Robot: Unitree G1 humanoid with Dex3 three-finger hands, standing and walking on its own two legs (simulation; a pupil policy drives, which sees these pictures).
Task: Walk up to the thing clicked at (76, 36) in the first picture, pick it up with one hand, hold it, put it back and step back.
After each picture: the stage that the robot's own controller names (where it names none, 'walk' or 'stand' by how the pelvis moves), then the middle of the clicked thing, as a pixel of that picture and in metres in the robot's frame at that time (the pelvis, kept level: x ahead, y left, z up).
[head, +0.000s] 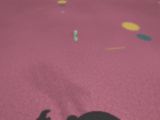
stand; (75, 35) +1.89 +0.44 -0.66
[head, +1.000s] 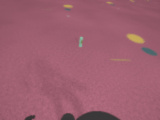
walk; (80, 42) +1.76 +0.21 -0.63
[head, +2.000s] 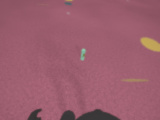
walk; (82, 54) +1.14 +0.10 -0.64
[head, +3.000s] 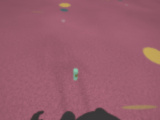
walk; (75, 74) +0.72 +0.18 -0.64
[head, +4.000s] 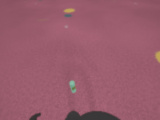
walk; (72, 87) +0.53 +0.25 -0.63
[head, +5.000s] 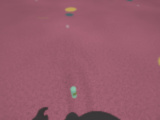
stand; (73, 92) +0.45 +0.20 -0.64
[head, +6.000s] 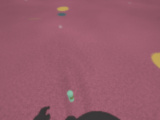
stand; (70, 96) +0.39 +0.23 -0.65
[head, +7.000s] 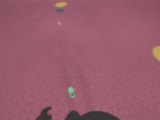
stand; (71, 93) +0.39 +0.24 -0.65
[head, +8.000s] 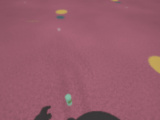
stand; (68, 100) +0.36 +0.24 -0.66
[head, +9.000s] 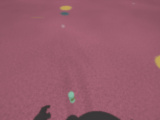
stand; (71, 97) +0.37 +0.21 -0.65
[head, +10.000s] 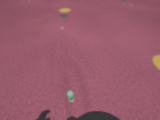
stand; (70, 96) +0.39 +0.23 -0.66
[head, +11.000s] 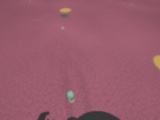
stand; (71, 97) +0.39 +0.23 -0.66
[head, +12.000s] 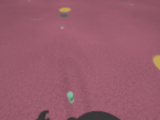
go down; (70, 97) +0.38 +0.23 -0.66
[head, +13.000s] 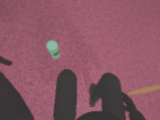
go down; (54, 51) +0.46 +0.27 -0.25
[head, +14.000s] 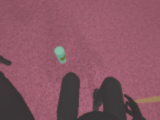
approach; (61, 56) +0.46 +0.26 -0.27
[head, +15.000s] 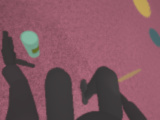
close in; (32, 47) +0.45 +0.30 -0.17
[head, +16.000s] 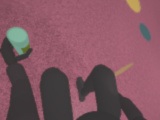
close; (22, 45) +0.45 +0.31 -0.16
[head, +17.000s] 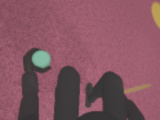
lift; (43, 61) +0.32 +0.29 -0.13
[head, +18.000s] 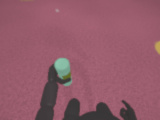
lift; (65, 74) +0.31 +0.17 +0.04
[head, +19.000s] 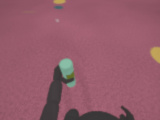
hold; (68, 75) +0.32 +0.15 +0.03
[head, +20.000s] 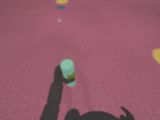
hold; (69, 74) +0.32 +0.16 +0.03
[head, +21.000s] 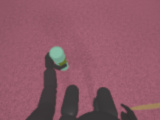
crouch; (61, 60) +0.40 +0.20 -0.04
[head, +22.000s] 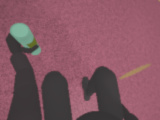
lower; (29, 42) +0.47 +0.29 -0.15
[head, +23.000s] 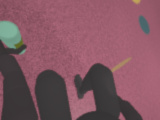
lower; (14, 42) +0.46 +0.31 -0.17
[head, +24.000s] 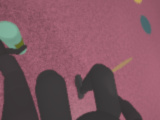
lower; (15, 42) +0.45 +0.32 -0.17
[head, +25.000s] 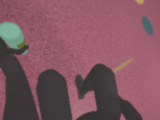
lower; (17, 42) +0.45 +0.31 -0.17
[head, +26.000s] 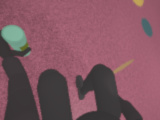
rest; (20, 44) +0.44 +0.31 -0.17
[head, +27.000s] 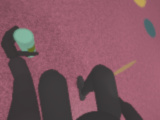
open; (27, 46) +0.45 +0.28 -0.17
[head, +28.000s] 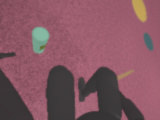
stand; (39, 43) +0.44 +0.27 -0.18
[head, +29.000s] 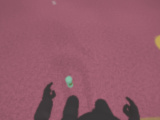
stand; (69, 82) +0.41 +0.20 -0.52
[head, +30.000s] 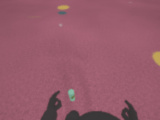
stand; (71, 95) +0.40 +0.20 -0.60
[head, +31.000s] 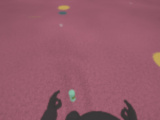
stand; (72, 96) +0.39 +0.19 -0.60
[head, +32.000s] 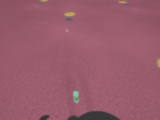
stand; (76, 97) +0.43 +0.18 -0.65
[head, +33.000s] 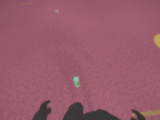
walk; (76, 82) +0.46 +0.17 -0.63
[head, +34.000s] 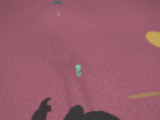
walk; (78, 70) +0.69 +0.20 -0.64
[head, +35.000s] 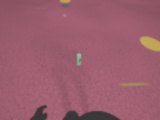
stand; (79, 59) +1.00 +0.20 -0.64
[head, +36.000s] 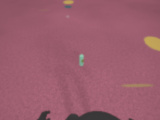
stand; (81, 60) +1.01 +0.19 -0.66
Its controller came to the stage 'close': yes
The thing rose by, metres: 0.67
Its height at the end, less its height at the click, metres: +0.00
